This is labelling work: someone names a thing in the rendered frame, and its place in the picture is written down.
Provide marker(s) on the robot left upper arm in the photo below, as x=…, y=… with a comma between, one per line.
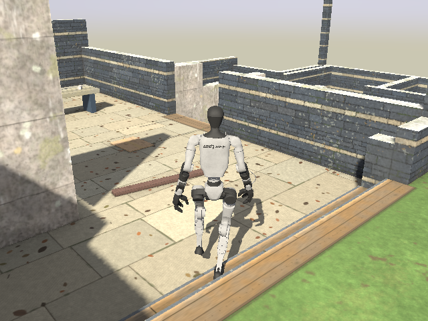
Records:
x=190, y=152

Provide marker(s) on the humanoid robot torso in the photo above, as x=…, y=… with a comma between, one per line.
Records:
x=214, y=160

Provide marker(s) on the right robot forearm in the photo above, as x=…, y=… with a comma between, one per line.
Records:
x=246, y=178

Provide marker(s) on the left robot forearm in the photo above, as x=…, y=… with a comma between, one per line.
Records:
x=182, y=181

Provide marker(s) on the left robot thigh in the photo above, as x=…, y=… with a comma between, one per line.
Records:
x=198, y=195

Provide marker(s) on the left robot hand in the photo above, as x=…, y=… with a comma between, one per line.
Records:
x=177, y=203

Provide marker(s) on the right robot hand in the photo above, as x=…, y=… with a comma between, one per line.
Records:
x=248, y=193

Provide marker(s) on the robot right upper arm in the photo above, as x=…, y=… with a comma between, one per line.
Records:
x=238, y=152

